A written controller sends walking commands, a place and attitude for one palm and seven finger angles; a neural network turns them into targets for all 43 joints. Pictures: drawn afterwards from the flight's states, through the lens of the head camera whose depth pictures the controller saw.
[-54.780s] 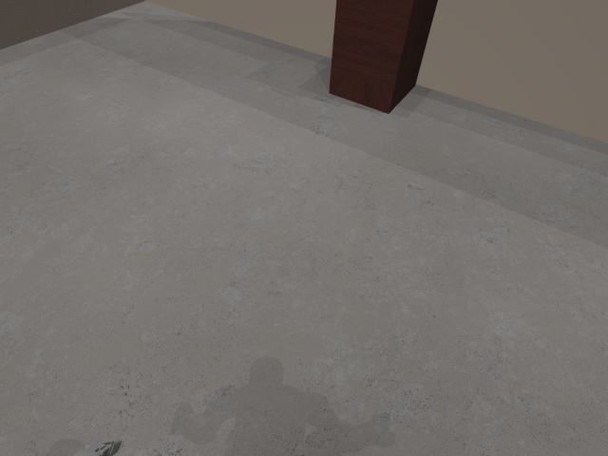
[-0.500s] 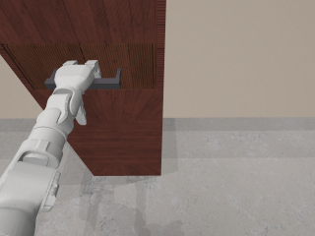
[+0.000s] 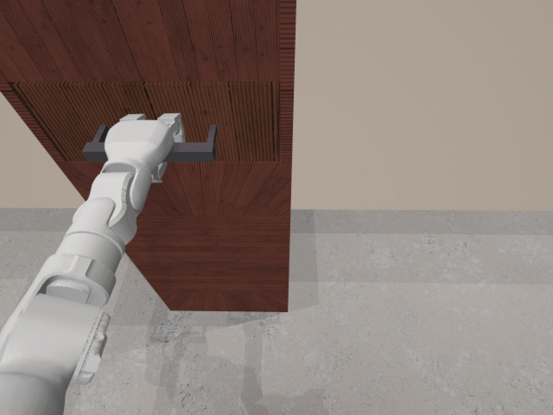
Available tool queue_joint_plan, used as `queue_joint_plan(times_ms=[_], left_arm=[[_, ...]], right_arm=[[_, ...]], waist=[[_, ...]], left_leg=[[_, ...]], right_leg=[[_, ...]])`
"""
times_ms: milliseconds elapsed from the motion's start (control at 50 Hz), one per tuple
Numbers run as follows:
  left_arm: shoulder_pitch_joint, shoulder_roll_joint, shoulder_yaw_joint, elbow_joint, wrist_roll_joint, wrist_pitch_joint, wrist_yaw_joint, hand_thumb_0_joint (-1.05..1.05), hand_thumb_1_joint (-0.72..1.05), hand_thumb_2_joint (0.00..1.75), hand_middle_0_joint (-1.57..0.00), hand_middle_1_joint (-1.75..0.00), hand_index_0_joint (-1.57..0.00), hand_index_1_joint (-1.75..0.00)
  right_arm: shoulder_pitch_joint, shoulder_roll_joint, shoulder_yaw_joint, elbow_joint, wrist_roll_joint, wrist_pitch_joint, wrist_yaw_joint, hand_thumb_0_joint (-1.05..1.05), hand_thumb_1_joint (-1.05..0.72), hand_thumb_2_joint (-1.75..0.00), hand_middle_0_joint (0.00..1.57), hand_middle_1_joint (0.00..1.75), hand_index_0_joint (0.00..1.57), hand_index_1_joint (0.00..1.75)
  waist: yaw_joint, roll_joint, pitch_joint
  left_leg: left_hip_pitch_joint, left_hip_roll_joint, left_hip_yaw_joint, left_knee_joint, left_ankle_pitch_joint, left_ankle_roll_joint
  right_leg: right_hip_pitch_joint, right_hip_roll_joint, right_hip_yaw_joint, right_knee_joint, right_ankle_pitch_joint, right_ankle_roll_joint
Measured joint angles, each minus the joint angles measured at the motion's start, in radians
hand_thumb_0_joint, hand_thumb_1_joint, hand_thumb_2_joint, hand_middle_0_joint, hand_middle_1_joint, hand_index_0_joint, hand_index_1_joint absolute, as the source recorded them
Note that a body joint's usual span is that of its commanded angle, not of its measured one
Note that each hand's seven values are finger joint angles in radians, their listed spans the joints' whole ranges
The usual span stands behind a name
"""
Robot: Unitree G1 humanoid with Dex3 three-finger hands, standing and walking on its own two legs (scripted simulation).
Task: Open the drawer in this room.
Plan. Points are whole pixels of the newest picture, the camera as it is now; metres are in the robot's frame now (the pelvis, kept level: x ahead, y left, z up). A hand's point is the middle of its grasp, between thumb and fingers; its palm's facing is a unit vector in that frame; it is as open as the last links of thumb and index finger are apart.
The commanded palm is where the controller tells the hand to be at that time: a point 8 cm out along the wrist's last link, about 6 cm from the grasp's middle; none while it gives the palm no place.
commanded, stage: close the thumb around the handle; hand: left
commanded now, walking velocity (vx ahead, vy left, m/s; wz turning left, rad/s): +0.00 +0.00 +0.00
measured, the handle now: (154, 141) +0.50 +0.20 +0.11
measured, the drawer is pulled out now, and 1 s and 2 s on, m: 0.00 0.07 0.20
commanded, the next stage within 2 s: pull the drawer open in 0.14 s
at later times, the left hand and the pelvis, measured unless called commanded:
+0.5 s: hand (156, 175) +0.45 +0.19 +0.09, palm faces -0.01 -0.04 -1.00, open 5.3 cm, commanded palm +0.41 +0.20 +0.15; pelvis +0.01 -0.01 +0.00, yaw -2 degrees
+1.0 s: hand (146, 207) +0.39 +0.19 +0.09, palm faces -0.01 -0.07 -1.00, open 5.4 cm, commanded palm +0.35 +0.21 +0.15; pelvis +0.02 -0.01 +0.01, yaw -1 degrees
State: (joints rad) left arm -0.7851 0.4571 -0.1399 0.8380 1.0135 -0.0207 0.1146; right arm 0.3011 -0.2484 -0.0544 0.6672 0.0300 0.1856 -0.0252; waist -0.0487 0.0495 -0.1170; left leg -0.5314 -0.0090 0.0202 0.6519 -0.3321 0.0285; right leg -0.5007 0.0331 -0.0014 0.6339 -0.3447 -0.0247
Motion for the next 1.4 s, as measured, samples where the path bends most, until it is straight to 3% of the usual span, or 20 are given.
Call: queue_joint_plan(times_ms=[120, 300, 440, 680, 820, 1000, 1400], left_arm=[[0.013, 0.001, 0.012, 0.003, 0.000, -0.025, -0.004, 0.01, 0.76, 0.85, -0.41, -1.34, -0.41, -1.34], [0.029, 0.014, 0.036, -0.003, 0.010, -0.045, 0.016, 0.00, 0.76, 0.86, -0.41, -1.35, -0.42, -1.35], [0.112, 0.024, 0.063, -0.089, -0.006, -0.035, 0.007, 0.01, 0.76, 0.84, -0.41, -1.35, -0.42, -1.35], [0.325, 0.004, 0.039, -0.366, -0.043, 0.021, -0.013, 0.01, 0.75, 0.83, -0.41, -1.35, -0.42, -1.35], [0.366, -0.007, 0.006, -0.424, -0.049, 0.037, -0.032, 0.01, 0.75, 0.82, -0.41, -1.35, -0.42, -1.35], [0.451, -0.007, 0.020, -0.518, -0.062, 0.035, -0.056, 0.02, 0.75, 0.81, -0.41, -1.35, -0.42, -1.35], [0.668, 0.003, 0.027, -0.748, -0.082, 0.051, -0.047, 0.02, 0.73, 0.83, -0.41, -1.35, -0.42, -1.35]], right_arm=[[-0.008, 0.000, 0.004, -0.007, 0.000, -0.003, -0.006, 0.01, -0.91, -0.90, 0.20, 0.30, 0.20, 0.30], [-0.014, -0.002, 0.002, -0.006, -0.002, -0.011, -0.009, 0.01, -0.91, -0.90, 0.20, 0.30, 0.20, 0.30], [-0.012, -0.009, -0.004, -0.021, 0.003, -0.003, -0.002, 0.01, -0.91, -0.90, 0.20, 0.30, 0.20, 0.30], [-0.061, -0.016, -0.004, -0.030, 0.011, 0.000, 0.012, 0.01, -0.91, -0.90, 0.20, 0.30, 0.20, 0.30], [-0.125, -0.009, 0.016, -0.038, 0.014, -0.005, -0.003, 0.01, -0.91, -0.90, 0.20, 0.30, 0.20, 0.30], [-0.168, 0.004, 0.031, -0.062, 0.007, -0.013, -0.004, 0.01, -0.91, -0.90, 0.20, 0.30, 0.20, 0.30], [-0.172, 0.000, 0.033, -0.040, -0.003, -0.031, 0.000, 0.01, -0.91, -0.90, 0.20, 0.30, 0.20, 0.30]], waist=[[-0.004, 0.001, 0.005], [-0.008, -0.001, 0.005], [-0.007, 0.004, 0.004], [0.032, 0.011, 0.006], [0.054, 0.009, 0.014], [0.068, 0.011, 0.018], [0.090, 0.023, 0.035]], left_leg=[[0.005, 0.002, 0.002, -0.005, 0.001, -0.003], [0.004, 0.007, 0.003, -0.010, 0.004, -0.008], [0.033, 0.013, 0.019, -0.034, 0.006, -0.009], [0.104, 0.008, 0.023, -0.074, 0.005, -0.008], [0.135, 0.002, 0.013, -0.083, 0.007, -0.009], [0.161, 0.002, 0.015, -0.096, 0.010, -0.012], [0.198, 0.001, 0.013, -0.103, 0.015, -0.016]], right_leg=[[0.001, 0.002, 0.002, 0.000, 0.000, -0.003], [-0.003, 0.007, 0.004, -0.001, 0.002, -0.008], [0.019, 0.013, 0.020, -0.020, 0.007, -0.009], [0.087, 0.009, 0.027, -0.056, 0.005, -0.006], [0.120, 0.003, 0.017, -0.060, 0.000, -0.008], [0.142, 0.004, 0.019, -0.066, 0.000, -0.010], [0.174, 0.003, 0.017, -0.063, 0.000, -0.013]])
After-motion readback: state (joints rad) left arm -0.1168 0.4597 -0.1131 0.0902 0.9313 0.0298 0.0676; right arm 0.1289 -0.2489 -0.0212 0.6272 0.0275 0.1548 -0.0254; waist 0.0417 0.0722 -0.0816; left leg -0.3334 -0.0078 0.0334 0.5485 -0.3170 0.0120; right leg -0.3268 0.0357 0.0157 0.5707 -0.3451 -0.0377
